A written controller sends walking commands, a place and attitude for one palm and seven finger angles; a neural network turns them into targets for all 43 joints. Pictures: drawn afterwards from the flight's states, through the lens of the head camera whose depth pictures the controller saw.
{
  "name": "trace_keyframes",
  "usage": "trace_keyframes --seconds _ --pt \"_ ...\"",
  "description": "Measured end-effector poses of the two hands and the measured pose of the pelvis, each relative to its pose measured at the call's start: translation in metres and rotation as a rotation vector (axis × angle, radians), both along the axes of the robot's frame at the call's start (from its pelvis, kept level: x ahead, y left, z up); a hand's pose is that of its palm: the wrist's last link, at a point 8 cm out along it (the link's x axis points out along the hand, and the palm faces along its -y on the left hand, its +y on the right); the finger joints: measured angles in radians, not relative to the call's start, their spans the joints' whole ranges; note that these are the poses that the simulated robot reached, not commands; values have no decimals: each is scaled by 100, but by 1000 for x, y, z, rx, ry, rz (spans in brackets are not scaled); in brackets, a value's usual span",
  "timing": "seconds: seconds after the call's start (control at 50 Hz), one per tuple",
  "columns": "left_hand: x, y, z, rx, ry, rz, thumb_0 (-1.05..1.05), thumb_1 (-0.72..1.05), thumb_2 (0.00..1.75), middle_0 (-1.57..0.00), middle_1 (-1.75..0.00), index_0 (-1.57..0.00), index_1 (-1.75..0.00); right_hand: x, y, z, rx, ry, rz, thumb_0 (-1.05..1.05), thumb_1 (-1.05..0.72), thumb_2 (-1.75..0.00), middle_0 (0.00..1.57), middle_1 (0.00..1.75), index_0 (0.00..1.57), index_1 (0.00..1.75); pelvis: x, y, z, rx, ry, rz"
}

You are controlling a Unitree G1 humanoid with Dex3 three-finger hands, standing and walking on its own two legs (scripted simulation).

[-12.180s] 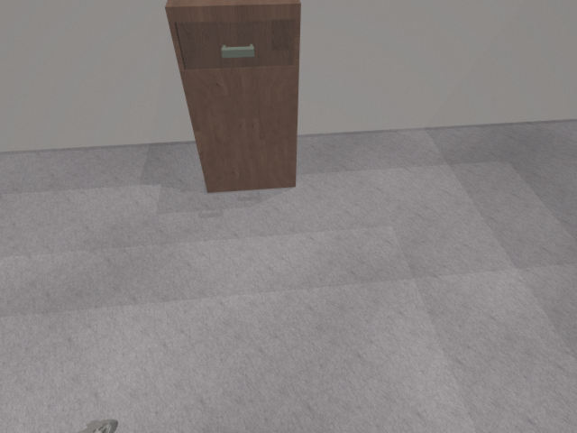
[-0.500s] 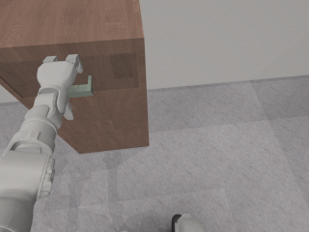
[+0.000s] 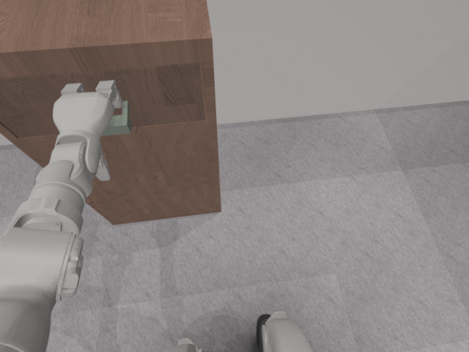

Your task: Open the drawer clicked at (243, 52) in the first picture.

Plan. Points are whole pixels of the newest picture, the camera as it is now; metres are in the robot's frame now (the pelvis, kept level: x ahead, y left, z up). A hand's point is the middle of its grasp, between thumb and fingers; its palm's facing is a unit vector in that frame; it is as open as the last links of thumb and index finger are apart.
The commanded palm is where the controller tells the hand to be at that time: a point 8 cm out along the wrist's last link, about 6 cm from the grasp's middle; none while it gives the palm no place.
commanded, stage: lower the fingers behind the handle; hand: left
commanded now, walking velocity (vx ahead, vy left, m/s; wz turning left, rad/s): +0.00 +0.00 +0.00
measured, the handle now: (99, 117) +0.55 +0.22 +0.00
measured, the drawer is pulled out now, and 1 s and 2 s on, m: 0.00 0.00 0.00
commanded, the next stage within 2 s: close the thumb around the handle in 0.96 s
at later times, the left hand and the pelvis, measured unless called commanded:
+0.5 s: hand (99, 137) +0.51 +0.22 +0.00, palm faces -0.07 +0.02 -1.00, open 13.8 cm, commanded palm +0.49 +0.22 +0.03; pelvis -0.02 +0.00 -0.02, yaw +0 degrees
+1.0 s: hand (101, 142) +0.51 +0.22 -0.02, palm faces -0.09 +0.00 -1.00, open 13.7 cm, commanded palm +0.49 +0.21 +0.02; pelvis -0.02 +0.00 -0.03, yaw +0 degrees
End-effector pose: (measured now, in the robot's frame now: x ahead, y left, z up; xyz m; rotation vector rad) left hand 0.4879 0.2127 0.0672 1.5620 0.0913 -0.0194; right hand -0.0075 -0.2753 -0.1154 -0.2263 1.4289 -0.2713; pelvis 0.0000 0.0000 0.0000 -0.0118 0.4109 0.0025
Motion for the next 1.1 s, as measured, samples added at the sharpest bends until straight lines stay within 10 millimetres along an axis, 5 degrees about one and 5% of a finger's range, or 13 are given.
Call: trace_keyframes --seconds 0.46,0.6,0.78,1.1 --pt "2 2 -12 16 -25 31 0 -48 30 -32 -120 -30 -126 -16 0 -17 1 1 17 0 -90 -89 20 30 20 30 -19 -2 -19 0 39 5" --pt "-1 7 -38 25 30 30 0 -48 30 -32 -120 -30 -123 -29 -3 -23 -23 -1 14 0 -90 -89 20 30 20 30 -28 -1 -31 -1 68 5" --pt "-1 10 -40 14 -42 28 0 -48 30 -32 -120 -31 -121 -44 4 -30 1 63 8 0 -91 -89 20 30 20 30 -29 1 -37 -12 84 13" --pt "3 4 -37 -1 3 2 0 -48 30 -32 -120 -32 -121 -31 9 -23 8 38 5 0 -90 -89 20 30 20 30 -17 3 -28 -13 70 9"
